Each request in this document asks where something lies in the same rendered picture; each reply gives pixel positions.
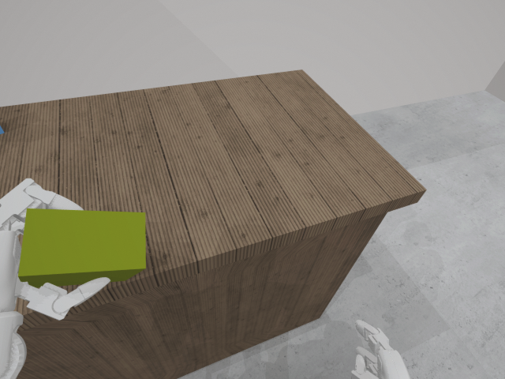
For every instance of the left robot forearm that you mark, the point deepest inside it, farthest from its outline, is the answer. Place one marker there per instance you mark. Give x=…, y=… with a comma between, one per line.
x=13, y=349

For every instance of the sponge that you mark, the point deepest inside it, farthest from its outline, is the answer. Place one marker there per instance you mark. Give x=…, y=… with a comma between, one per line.
x=71, y=247

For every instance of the robot left hand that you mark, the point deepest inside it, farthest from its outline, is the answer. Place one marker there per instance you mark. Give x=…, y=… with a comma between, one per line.
x=49, y=300

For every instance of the table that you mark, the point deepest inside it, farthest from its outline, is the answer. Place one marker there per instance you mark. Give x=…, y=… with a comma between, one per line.
x=260, y=193

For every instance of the robot right hand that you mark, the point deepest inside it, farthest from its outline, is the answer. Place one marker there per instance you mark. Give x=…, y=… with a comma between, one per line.
x=387, y=365

